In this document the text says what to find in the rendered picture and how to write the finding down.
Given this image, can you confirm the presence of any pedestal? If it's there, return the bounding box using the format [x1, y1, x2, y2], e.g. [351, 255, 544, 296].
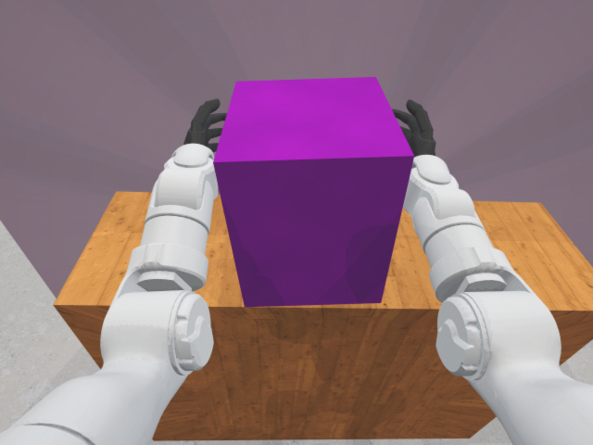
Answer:
[53, 191, 593, 441]

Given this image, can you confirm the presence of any carton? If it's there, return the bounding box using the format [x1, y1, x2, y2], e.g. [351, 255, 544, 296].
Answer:
[213, 77, 414, 307]

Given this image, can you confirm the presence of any robot right hand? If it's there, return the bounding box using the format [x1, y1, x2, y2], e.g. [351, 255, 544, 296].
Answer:
[392, 99, 435, 157]

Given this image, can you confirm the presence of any robot left upper arm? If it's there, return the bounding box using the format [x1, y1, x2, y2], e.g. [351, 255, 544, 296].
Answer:
[0, 290, 214, 445]

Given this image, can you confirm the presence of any robot right forearm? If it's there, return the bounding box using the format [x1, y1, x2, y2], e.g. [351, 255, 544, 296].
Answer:
[403, 155, 561, 357]

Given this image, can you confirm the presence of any robot left forearm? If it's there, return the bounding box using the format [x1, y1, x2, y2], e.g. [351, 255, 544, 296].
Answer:
[100, 144, 218, 361]

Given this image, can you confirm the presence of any robot right upper arm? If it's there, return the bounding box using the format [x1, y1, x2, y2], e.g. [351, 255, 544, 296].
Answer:
[435, 291, 593, 445]

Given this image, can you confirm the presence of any robot left hand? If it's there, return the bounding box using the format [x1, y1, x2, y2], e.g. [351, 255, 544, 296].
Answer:
[183, 99, 227, 152]

